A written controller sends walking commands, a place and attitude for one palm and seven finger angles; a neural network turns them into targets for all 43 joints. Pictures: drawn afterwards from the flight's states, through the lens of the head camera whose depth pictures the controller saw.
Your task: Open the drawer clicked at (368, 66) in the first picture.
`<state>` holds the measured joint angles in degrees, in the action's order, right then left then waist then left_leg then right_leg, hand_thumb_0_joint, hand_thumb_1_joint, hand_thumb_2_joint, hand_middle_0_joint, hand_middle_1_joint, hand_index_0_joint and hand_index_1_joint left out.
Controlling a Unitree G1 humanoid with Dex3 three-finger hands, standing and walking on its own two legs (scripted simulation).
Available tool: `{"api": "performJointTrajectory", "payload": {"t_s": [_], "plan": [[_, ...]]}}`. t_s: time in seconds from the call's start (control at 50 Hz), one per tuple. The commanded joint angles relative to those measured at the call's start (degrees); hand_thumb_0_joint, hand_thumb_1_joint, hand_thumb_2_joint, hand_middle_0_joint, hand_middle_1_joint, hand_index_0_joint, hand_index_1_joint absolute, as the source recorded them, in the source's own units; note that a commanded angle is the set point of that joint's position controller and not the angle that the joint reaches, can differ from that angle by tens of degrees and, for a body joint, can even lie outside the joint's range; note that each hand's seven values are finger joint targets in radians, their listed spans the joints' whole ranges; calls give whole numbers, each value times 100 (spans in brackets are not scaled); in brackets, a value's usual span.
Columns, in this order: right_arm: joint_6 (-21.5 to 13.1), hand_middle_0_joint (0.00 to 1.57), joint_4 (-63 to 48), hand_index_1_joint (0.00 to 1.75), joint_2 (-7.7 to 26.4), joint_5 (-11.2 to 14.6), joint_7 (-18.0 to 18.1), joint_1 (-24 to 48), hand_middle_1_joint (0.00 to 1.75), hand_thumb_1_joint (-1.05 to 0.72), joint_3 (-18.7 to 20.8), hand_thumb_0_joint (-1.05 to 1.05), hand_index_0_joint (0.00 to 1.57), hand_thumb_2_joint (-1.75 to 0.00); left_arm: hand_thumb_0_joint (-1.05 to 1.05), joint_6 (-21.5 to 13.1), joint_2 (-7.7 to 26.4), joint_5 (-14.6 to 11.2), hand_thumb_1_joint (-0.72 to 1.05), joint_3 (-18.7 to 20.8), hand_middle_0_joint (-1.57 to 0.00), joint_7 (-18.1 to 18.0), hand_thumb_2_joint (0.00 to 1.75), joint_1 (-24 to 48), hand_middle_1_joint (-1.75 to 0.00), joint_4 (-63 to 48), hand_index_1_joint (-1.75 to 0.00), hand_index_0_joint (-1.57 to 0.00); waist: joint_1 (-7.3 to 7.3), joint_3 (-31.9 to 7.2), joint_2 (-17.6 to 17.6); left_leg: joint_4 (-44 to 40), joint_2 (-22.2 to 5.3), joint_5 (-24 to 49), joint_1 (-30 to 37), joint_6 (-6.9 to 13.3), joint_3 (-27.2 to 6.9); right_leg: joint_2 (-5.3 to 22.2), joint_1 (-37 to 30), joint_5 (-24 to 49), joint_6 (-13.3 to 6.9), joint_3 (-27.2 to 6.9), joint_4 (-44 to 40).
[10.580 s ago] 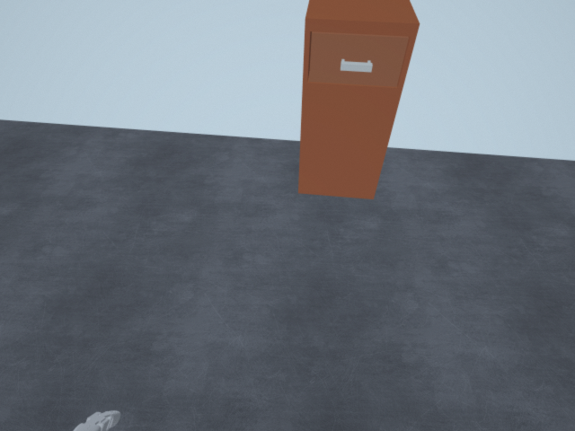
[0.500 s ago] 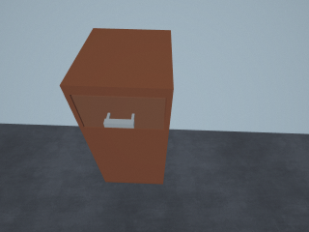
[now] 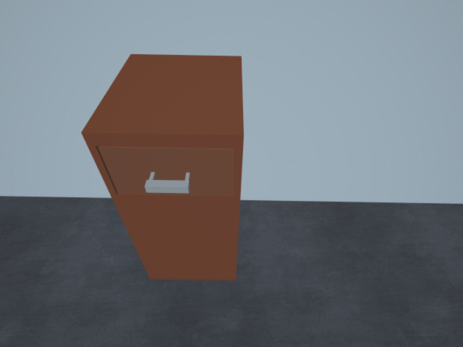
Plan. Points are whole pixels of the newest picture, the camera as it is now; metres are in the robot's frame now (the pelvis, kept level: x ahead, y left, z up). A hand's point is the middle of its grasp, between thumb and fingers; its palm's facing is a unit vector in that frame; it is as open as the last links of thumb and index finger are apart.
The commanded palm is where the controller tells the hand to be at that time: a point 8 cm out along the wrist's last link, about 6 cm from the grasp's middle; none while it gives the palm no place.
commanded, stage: look again from close up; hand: left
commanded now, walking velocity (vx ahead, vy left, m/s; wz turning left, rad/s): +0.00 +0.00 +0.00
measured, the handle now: (169, 180) +0.54 +0.19 -0.08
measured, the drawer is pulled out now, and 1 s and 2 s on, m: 0.00 0.00 0.00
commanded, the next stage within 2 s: raise the hand with hooked fingers in 0.56 s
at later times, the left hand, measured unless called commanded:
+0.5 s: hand out of the picture +0.01 +0.18 -0.19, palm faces +0.05 -0.99 -0.16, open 7.4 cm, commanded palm none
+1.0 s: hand (125, 315) +0.19 +0.20 -0.05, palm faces +0.00 -0.39 -0.92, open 8.1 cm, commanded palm +0.14 +0.24 -0.03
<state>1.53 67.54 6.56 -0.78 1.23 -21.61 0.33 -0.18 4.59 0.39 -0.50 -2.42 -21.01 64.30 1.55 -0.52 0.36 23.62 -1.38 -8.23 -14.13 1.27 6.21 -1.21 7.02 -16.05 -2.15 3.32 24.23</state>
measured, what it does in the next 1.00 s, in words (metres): stands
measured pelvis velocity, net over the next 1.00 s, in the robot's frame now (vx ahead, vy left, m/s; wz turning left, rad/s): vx -0.02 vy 0.03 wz -0.02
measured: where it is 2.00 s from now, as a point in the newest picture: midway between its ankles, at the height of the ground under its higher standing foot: outside the picture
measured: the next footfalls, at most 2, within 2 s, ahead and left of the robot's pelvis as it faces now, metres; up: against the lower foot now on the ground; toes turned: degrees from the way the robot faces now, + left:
none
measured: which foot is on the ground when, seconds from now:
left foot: down 0.00-1.00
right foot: down 0.00-1.00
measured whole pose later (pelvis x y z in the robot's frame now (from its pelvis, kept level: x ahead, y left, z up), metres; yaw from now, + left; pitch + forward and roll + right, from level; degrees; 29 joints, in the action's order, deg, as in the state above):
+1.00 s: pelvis -0.02 +0.03 -0.04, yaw -1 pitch +5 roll +2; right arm -4.9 34.1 14.4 -0.9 0.4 -8.5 0.3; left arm 1.4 12.3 48.2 -9.9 -23.0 -19.6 5.7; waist -1.0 -7.2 3.5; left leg 42.1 2.7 -15.1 -32.5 3.8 6.4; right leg -1.6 29.7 -23.1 -1.9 -2.0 47.8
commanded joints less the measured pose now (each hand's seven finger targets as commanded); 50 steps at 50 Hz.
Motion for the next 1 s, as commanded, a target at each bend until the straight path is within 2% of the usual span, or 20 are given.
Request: {"api": "performJointTrajectory", "payload": {"t_s": [0.0, 0.06, 0.08, 0.1, 0.14, 0.18, 0.22, 0.3, 0.62, 0.64, 0.66, 0.68, 0.7, 0.72, 0.74, 0.82, 0.88, 0.92, 0.96, 0.98], "plan": [[-105, 20, -153, 30, 343, 3, 63, -246, 30, -90, 34, 0, 20, -90, 0, -59, 469, 21, 90, 109, -20, -54, 90, -532, -30, -70, -30, -20, -100, 786, -62, -520, -454, -698, 92, -12, -760, 695, 968, -390, -30, -726, -832], [-118, 20, -141, 30, 316, -1, 73, -280, 30, -90, 34, 0, 20, -90, 0, -72, 410, 19, 90, 101, -20, -56, 90, -584, -30, -49, -30, -20, -104, 778, -91, -494, -469, -578, 145, -10, -730, 700, 979, -267, -33, -711, -808], [-290, 20, -627, 30, 537, -17, -33, 439, 30, -90, -35, 0, 20, -90, 0, -287, 695, 164, 90, 7, -20, -193, 90, -611, -30, -63, -30, -20, -349, 1264, -220, 775, -397, -247, -617, -168, -649, 910, 1113, 1460, 19, -1007, -775], [-264, 20, -833, 30, 406, 16, -59, 256, 30, -90, -56, 0, 20, -90, 0, -346, 859, 126, 90, 40, -20, -165, 90, -510, -30, -125, -30, -20, 36, 902, -325, 726, -397, -391, -226, -138, -598, 1253, 1015, 2160, -105, -1041, -794], [-294, 20, -694, 30, 238, -31, -25, -266, 30, -90, -73, 0, 20, -90, 0, -354, 716, 42, 90, 24, -20, -135, 90, -393, -30, -268, -30, -20, 58, -14, -645, 606, -257, -184, 31, 39, -611, 1034, 331, 2132, -218, -803, -337], [-308, 20, -706, 30, 402, -17, 3, -281, 30, -90, -60, 0, 20, -90, 0, -309, 684, -12, 90, 35, -20, -126, 90, -302, -30, -367, -30, -20, 32, -320, -319, 515, -317, 164, 211, 65, -635, 899, 222, 1653, -253, -735, -144], [-287, 20, -723, 30, 445, -26, 12, -182, 30, -90, -66, 0, 20, -90, 0, -226, 662, 4, 90, 33, -20, -109, 90, -317, -30, -395, -30, -20, -40, 161, 193, 396, -411, 174, 14, 125, -769, 722, 554, 822, -238, -628, -70], [-238, 20, -797, 30, 562, -21, 2, -106, 30, -90, -52, 0, 20, -90, 0, -156, 656, 50, 90, 17, -20, -75, 90, -417, -30, -423, -30, -20, -75, 743, -100, 200, -458, -287, -326, 167, -912, 625, 880, 189, -200, -559, -136], [-262, 20, -880, 30, 823, -16, 1, 172, 30, -90, -21, 0, 20, -90, 0, -80, 749, 52, 90, 45, -20, -14, 90, -445, -30, -554, -30, -20, -172, 423, 16, -396, -545, -563, -147, 235, -1097, 649, 494, 296, -35, -409, -220], [-284, 20, -1247, 30, 988, 33, -6, 769, 30, -90, -7, 0, 20, -90, 0, -161, 927, 150, 90, 15, -20, -205, 90, -520, -30, -443, -30, -20, -333, 1063, 282, 633, -498, -60, -358, 34, -758, 827, 1090, 892, -35, -743, -571], [-1151, 20, -3485, 30, 1804, 416, 131, 667, 30, -90, 65, 0, 20, -90, 0, -1025, 2588, 698, 88, -160, -20, -386, 89, 3897, -32, -9754, -32, -20, 422, -2150, 2139, 37, -24, 357, 1645, 95, -785, 178, 1168, 876, -179, -395, 450], [-1802, 20, -2919, 30, 1357, 353, 369, 1017, 30, -90, -137, 0, 20, -90, 0, -588, 2296, 853, 85, 72, -20, -807, 88, 1282, -33, -8288, -33, -20, -238, -2090, 2696, -367, -502, 3, 2098, -316, -1328, 174, 1602, -276, -177, 98, 1345], [-2027, 20, -2542, 30, 1376, 390, 465, 993, 30, -90, 6, 0, 20, -90, 0, -198, 1891, 576, 83, 36, -21, -1132, 87, 1029, -34, -7953, -34, -21, -95, -1578, 1901, -744, -542, -1138, 1263, -529, -1532, 32, 2077, -910, -65, 163, 1738], [-2026, 20, -2489, 30, 1023, 557, 422, 932, 30, -90, -41, 0, 20, -90, 0, 524, 530, 763, 81, -832, -21, -1137, 86, -1133, -36, -6107, -36, -21, -113, -636, 1125, -760, -430, -1569, 608, -238, -1525, 52, 2417, -926, -20, 89, 1814], [-2066, 20, -3032, 30, 1199, 507, 371, 964, 30, -90, 5, 0, 20, -90, 0, 417, 586, 775, 78, -1075, -21, -1172, 85, 176, -37, -7753, -37, -21, -25, -343, 830, -637, -342, -2014, 93, -145, -1521, 128, 2184, -672, 18, 58, 1555], [-1941, 20, -3593, 30, 1526, 85, 256, 1173, 30, -90, 119, 0, 20, -90, 0, 441, 947, 3033, 69, -1296, -22, -1743, 81, -55, -43, -6855, -43, -22, 138, -196, -544, 556, 27, -2093, -811, 45, -1376, -14, 2799, -1182, -58, -247, 939], [-1326, 20, -4064, 30, 1495, -60, 75, 1640, 30, -90, 247, 0, 20, -90, 0, 362, 723, 4440, 62, -1273, -22, -2067, 78, -1303, -48, -5700, -48, -22, -302, 203, -2047, 1041, 227, -2033, -1584, 8, -985, -79, 3105, -2206, -107, -450, 841], [-814, 20, -4287, 30, 1456, -18, -65, 1935, 30, -90, 255, 0, 20, -90, 0, 212, 1037, 5085, 57, -910, -22, -2115, 76, -1480, -51, -5626, -51, -22, -706, -144, -1971, 1222, 366, -1391, -1748, -11, -726, -22, 2642, -1703, -202, -819, 902], [-404, 20, -4503, 30, 1352, -27, -121, 2193, 30, -90, 207, 0, 20, -90, 0, 73, 1557, 5566, 53, -445, -23, -2219, 74, -905, -54, -6031, -54, -23, -879, -478, -1692, 1368, 418, -1351, -2047, -18, -664, 47, 2629, -1659, -232, -973, 1131], [-237, 20, -4653, 30, 1332, -68, -146, 2326, 30, -90, 221, 0, 20, -90, 0, 62, 1670, 5778, 50, -343, -23, -2294, 73, -704, -55, -6370, -55, -23, -961, -611, -1135, 1403, 410, -1300, -1916, -5, -656, 13, 2683, -1572, -270, -950, 1261]]}}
